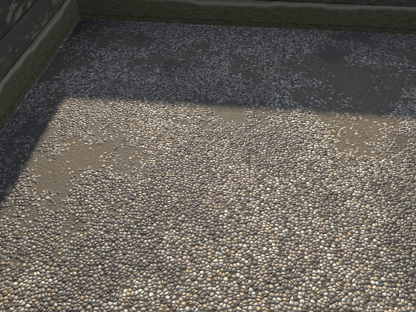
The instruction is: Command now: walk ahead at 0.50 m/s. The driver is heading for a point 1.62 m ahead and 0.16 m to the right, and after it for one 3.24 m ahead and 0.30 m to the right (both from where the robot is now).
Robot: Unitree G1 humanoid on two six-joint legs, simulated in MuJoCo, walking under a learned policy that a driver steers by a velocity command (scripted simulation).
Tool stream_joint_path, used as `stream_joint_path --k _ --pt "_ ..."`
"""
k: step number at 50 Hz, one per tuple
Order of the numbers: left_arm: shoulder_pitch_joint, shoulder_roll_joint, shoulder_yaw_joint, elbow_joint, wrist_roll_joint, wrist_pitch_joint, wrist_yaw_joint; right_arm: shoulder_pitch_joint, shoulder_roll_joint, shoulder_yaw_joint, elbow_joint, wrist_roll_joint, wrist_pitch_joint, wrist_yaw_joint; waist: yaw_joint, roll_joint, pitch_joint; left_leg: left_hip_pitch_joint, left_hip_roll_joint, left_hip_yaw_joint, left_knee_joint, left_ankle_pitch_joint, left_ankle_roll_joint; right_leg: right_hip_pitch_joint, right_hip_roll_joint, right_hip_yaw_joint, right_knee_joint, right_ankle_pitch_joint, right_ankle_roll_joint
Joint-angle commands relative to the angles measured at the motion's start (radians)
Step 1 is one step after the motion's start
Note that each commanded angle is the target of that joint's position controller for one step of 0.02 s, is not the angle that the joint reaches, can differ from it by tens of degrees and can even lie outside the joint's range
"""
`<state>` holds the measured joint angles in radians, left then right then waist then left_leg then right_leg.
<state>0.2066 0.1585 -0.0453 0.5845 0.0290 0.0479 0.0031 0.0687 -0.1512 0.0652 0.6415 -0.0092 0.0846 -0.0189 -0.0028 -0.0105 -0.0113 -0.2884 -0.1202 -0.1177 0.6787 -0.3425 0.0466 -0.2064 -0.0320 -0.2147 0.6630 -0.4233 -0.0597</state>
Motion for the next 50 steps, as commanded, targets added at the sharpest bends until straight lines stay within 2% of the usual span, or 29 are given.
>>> stream_joint_path --k 1,33,34,35,36,37,44,45,46,47,50 --pt "-0.058 0.065 0.018 -0.088 0.000 -0.017 0.002 -0.108 -0.067 -0.019 -0.095 0.000 -0.018 -0.001 0.000 0.011 -0.043 -0.098 0.079 -0.068 -0.107 0.245 0.031 0.092 -0.087 0.119 -0.111 0.182 0.010" --pt "-0.055 0.065 0.019 -0.079 0.002 -0.015 0.005 -0.104 -0.064 -0.017 -0.099 0.000 -0.020 0.000 -0.001 0.010 -0.047 -0.089 0.082 -0.070 -0.111 0.270 0.038 0.105 -0.083 0.119 -0.100 0.212 0.012" --pt "-0.096 0.067 0.017 -0.095 -0.005 -0.003 0.008 -0.144 -0.060 -0.015 -0.120 -0.010 -0.026 0.016 -0.015 0.002 0.006 -0.114 0.076 -0.022 -0.056 0.418 0.030 0.071 -0.117 0.137 -0.085 0.405 0.014" --pt "-0.042 0.077 0.026 -0.075 0.004 -0.013 0.007 -0.072 -0.059 -0.017 -0.090 -0.005 -0.027 0.001 -0.006 -0.008 -0.118 -0.045 0.080 -0.054 -0.099 0.298 0.034 0.123 -0.092 0.116 -0.088 0.249 0.013" --pt "-0.050 0.065 0.021 -0.079 0.002 -0.013 0.005 -0.094 -0.065 -0.017 -0.095 0.002 -0.024 -0.001 0.001 0.010 -0.076 -0.072 0.081 -0.067 -0.109 0.283 0.039 0.111 -0.080 0.114 -0.094 0.209 0.016" --pt "-0.059 0.061 0.019 -0.081 0.003 -0.013 0.005 -0.106 -0.064 -0.017 -0.099 0.002 -0.022 -0.001 0.001 0.012 -0.060 -0.080 0.083 -0.072 -0.113 0.279 0.040 0.104 -0.079 0.115 -0.097 0.197 0.017" --pt "-0.061 0.062 0.019 -0.079 0.003 -0.014 0.005 -0.105 -0.064 -0.016 -0.101 0.001 -0.021 0.001 -0.001 0.015 -0.046 -0.093 0.085 -0.078 -0.122 0.266 0.041 0.107 -0.080 0.119 -0.097 0.192 0.016" --pt "-0.102 0.063 0.017 -0.095 -0.004 -0.002 0.008 -0.144 -0.059 -0.013 -0.123 -0.009 -0.028 0.017 -0.015 0.003 0.005 -0.115 0.079 -0.028 -0.066 0.418 0.033 0.073 -0.113 0.138 -0.084 0.386 0.018" --pt "-0.049 0.074 0.026 -0.075 0.004 -0.012 0.008 -0.072 -0.059 -0.015 -0.092 -0.004 -0.028 0.002 -0.006 -0.006 -0.116 -0.049 0.083 -0.061 -0.110 0.294 0.037 0.124 -0.088 0.117 -0.086 0.227 0.017" --pt "-0.057 0.062 0.020 -0.079 0.003 -0.012 0.005 -0.095 -0.065 -0.016 -0.097 0.002 -0.026 0.001 0.001 0.013 -0.073 -0.075 0.084 -0.075 -0.120 0.278 0.042 0.111 -0.078 0.115 -0.093 0.190 0.020" --pt "-0.070 0.059 0.019 -0.080 0.003 -0.012 0.005 -0.108 -0.062 -0.015 -0.103 0.002 -0.021 0.001 -0.001 0.013 -0.044 -0.091 0.089 -0.083 -0.128 0.268 0.043 0.100 -0.074 0.116 -0.096 0.171 0.020"
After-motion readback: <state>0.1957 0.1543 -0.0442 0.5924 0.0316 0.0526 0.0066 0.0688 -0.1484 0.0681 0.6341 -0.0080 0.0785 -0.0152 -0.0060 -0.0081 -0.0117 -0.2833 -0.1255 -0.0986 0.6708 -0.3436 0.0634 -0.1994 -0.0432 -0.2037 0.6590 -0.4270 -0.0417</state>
